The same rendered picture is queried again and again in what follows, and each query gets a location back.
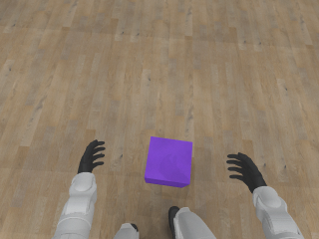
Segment robot left hand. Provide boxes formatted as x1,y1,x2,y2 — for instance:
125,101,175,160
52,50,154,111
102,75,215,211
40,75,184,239
77,139,106,174

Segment carton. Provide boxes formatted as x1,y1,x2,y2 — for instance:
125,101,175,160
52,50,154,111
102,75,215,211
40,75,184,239
144,136,193,188

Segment right robot forearm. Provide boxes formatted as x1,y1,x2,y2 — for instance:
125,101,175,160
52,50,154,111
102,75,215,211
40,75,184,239
252,186,304,239

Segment robot right hand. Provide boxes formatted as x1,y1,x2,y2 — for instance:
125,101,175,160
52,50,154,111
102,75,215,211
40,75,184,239
226,152,267,194

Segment robot thigh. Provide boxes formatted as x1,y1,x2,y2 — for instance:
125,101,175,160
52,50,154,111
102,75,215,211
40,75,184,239
114,228,140,239
173,211,216,239

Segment robot left thigh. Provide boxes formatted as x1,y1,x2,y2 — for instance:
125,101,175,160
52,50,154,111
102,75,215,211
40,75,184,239
114,228,140,239

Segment left robot forearm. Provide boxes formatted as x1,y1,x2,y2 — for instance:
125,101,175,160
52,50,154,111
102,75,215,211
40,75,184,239
51,172,98,239

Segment robot right thigh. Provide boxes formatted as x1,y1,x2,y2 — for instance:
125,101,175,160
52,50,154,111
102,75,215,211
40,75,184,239
173,211,216,239

